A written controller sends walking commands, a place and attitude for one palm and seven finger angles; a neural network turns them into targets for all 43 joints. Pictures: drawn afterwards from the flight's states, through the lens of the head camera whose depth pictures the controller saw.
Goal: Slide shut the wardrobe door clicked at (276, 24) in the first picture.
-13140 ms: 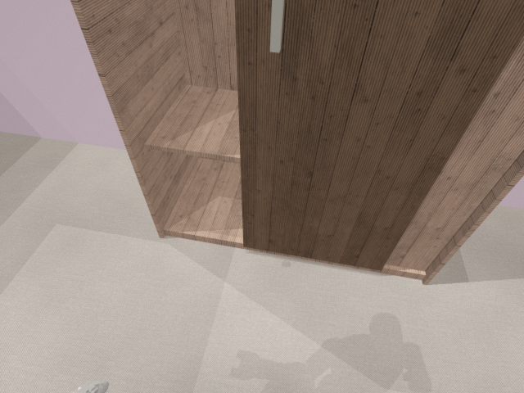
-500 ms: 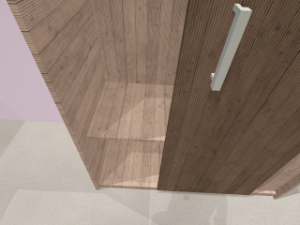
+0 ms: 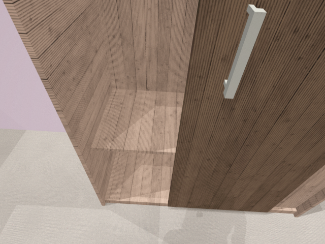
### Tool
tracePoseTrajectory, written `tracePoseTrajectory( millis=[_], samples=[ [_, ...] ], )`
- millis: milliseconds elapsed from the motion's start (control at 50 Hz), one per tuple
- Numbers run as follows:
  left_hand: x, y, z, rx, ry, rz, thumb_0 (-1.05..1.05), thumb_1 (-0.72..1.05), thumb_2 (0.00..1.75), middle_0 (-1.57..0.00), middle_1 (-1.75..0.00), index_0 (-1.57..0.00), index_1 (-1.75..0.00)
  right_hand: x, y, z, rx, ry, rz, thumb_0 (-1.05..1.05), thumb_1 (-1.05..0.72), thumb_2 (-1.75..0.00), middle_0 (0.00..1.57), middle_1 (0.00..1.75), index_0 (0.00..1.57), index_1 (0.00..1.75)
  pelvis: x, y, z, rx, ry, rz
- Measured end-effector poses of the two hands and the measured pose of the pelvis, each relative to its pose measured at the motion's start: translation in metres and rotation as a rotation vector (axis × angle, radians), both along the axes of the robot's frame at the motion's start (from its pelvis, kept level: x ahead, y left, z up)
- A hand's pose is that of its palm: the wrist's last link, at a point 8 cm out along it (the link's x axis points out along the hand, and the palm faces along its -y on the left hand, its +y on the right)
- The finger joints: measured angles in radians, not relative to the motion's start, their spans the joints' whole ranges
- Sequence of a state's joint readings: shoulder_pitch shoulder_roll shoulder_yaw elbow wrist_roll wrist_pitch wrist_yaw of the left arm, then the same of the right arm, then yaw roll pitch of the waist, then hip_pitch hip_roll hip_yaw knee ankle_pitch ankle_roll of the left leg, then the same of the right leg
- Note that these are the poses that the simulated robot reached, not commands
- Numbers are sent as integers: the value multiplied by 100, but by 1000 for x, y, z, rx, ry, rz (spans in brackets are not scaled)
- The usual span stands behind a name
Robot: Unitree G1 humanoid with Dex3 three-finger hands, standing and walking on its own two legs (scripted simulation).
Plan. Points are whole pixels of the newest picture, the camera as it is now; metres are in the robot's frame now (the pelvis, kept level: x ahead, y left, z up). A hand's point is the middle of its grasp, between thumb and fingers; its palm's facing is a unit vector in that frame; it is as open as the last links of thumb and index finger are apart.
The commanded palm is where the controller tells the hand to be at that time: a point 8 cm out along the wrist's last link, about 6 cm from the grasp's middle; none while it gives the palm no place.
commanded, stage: look again from close up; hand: right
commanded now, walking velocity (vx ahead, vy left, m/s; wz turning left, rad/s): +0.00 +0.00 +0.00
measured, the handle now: (238, 55) +0.46 -0.14 +0.27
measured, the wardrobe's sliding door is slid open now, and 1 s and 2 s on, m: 0.38 0.38 0.38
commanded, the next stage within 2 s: raise the hand with hooked fingers in 0.32 s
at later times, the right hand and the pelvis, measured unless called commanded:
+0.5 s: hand out of the picture -0.01 -0.16 -0.15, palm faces +0.13 +0.97 -0.22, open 7.3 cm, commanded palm +0.10 -0.20 -0.06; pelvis -0.01 +0.00 -0.01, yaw +0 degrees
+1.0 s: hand out of the picture +0.13 -0.20 +0.04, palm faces +0.18 +0.98 -0.04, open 9.5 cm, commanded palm +0.12 -0.25 +0.05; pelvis -0.04 -0.01 -0.04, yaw -3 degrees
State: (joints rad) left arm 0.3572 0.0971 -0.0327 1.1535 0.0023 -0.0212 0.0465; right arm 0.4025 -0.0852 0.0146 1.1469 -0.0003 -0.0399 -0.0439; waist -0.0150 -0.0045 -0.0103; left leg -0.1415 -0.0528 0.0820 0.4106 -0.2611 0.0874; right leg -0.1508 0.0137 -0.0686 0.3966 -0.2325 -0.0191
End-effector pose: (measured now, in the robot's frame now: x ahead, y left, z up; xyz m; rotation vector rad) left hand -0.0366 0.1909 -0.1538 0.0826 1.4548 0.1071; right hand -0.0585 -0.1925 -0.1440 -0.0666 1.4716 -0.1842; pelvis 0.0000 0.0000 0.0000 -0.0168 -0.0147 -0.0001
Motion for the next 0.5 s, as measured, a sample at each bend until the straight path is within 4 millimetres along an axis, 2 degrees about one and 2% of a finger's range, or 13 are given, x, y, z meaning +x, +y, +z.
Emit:
tracePoseTrajectory(
  millis=[440, 460, 480, 500],
  samples=[
    [2, 4, -2, -3, 4, -11, 0, 91, 90, -20, -29, -19, -30, -5, 3, 1, -8, 7, -6, 0, -91, -90, 20, 30, 20, 30, -1, 2, -1, 3, 5, -6],
    [7, 6, -1, 1, -31, -11, 0, 91, 90, -20, -29, -19, -30, 4, 2, 4, -4, -41, -29, 1, -91, -90, 20, 30, 20, 30, -3, 1, -2, 7, 6, -2],
    [13, 12, 0, 24, -87, -20, 1, 92, 90, -20, -29, -20, -30, 24, -2, 13, -18, -138, -30, 2, -91, -90, 20, 30, 20, 30, -6, 1, -4, 6, 4, 0],
    [20, 21, 3, 51, -152, -15, 2, 93, 90, -20, -30, -20, -30, 37, -16, 24, -87, -211, -3, 6, -95, -90, 21, 31, 20, 30, -8, 1, -5, 3, 0, 6]
  ],
)
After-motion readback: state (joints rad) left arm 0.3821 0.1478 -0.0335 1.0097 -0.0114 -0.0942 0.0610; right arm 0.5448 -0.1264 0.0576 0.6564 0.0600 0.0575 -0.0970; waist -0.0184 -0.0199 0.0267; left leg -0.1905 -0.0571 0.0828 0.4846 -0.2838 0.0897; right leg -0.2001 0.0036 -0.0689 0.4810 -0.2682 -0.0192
